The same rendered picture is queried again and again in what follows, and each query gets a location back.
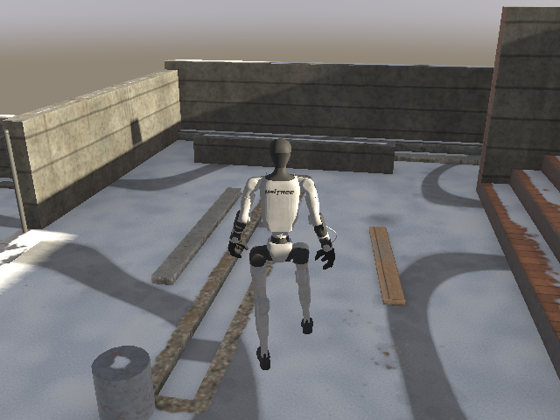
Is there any robot right hand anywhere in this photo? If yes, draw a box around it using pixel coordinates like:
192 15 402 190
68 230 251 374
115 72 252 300
315 248 335 270

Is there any left robot upper arm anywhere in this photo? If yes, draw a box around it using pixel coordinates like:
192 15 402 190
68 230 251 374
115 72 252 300
237 176 262 224

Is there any robot torso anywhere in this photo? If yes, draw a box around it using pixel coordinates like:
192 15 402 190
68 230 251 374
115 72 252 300
260 172 301 263

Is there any right robot forearm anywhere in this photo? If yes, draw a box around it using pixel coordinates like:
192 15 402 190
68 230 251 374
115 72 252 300
314 213 333 252

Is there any robot left hand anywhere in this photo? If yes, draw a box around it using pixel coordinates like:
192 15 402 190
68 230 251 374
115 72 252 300
228 241 249 258

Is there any right robot foot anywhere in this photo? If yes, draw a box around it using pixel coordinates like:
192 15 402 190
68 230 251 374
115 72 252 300
301 318 313 334

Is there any right robot upper arm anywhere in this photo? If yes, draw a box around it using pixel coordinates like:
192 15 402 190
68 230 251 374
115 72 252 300
298 177 322 227

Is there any left robot forearm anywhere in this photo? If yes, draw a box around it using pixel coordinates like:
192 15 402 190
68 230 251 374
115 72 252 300
229 210 246 243

